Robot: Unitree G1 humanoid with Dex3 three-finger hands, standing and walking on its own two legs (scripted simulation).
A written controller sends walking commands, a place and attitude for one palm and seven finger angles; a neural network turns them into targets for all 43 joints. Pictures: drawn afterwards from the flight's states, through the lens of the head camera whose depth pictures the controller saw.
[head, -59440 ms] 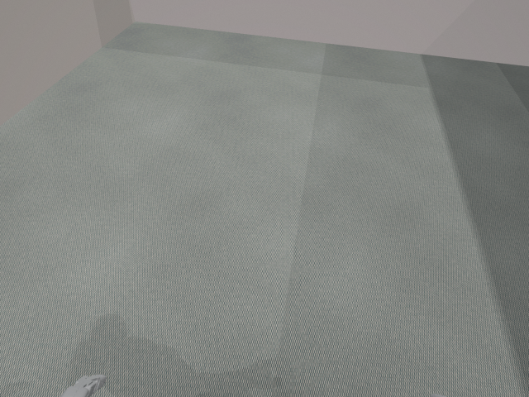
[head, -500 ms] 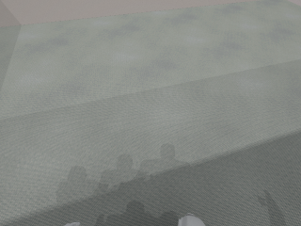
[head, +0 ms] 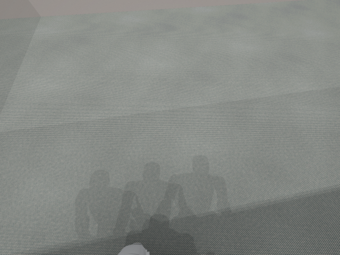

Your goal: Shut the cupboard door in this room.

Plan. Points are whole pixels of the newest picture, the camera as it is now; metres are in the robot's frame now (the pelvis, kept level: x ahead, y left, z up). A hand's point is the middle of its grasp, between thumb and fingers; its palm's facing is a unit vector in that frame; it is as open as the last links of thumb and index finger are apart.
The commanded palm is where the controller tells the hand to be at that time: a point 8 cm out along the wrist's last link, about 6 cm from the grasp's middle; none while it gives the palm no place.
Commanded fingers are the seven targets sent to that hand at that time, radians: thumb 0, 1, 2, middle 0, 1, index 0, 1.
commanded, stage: turn to face it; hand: left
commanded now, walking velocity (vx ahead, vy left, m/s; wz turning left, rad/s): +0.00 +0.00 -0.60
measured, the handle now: out of the picture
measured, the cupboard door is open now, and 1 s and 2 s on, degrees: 60 60 60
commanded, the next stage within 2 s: none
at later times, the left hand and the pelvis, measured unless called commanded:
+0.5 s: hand (110, 247) +0.15 +0.18 -0.16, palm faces -0.18 -0.93 -0.31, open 7.4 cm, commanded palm none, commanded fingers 0.00 0.90 0.90 -0.20 -0.30 -0.20 -0.30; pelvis +0.04 -0.02 -0.01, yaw -17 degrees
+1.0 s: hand (132, 202) +0.28 +0.14 -0.16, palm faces -0.53 -0.82 -0.22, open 7.4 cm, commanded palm none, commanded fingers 0.00 0.90 0.90 -0.20 -0.30 -0.20 -0.30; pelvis +0.07 +0.02 +0.00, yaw -35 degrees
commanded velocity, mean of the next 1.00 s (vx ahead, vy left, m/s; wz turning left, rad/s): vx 0.00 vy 0.00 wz -0.60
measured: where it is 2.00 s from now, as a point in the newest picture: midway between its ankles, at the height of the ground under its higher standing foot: outside the picture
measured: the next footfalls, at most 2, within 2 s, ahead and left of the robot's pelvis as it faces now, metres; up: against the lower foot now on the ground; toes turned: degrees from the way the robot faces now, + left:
left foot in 0.04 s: +0.12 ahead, +0.13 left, +0.00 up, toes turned +6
right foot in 0.34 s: +0.09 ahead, -0.12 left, +0.00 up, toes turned -18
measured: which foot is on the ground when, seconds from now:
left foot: up 0.00-0.02, down 0.04-0.34, up 0.36-0.74, down 0.76-1.00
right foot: down 0.00-0.04, up 0.06-0.32, down 0.34-0.76, up 0.78-1.00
